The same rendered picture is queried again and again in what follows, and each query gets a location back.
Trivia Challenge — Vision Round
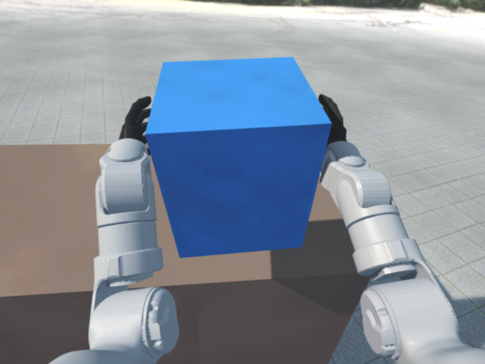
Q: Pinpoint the right robot hand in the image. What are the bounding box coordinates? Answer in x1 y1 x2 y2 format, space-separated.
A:
318 94 347 146

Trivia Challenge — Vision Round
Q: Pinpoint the robot left forearm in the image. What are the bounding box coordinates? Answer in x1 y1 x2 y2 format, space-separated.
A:
89 138 164 347

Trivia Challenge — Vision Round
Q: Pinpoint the carton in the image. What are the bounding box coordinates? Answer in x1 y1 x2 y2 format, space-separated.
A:
145 57 332 258

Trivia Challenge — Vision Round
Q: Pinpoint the robot right forearm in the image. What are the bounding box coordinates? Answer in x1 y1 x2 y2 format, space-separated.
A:
320 141 459 335

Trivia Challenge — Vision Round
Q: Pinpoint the left robot hand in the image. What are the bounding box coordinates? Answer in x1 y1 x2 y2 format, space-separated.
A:
119 96 152 155

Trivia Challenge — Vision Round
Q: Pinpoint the pedestal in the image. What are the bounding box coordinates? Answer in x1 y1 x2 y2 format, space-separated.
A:
0 143 371 364

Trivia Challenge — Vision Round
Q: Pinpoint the right robot upper arm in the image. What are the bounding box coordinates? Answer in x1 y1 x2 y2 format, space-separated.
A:
361 278 485 364

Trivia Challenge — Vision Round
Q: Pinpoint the left robot upper arm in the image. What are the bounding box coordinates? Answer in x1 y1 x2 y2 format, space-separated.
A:
49 287 180 364

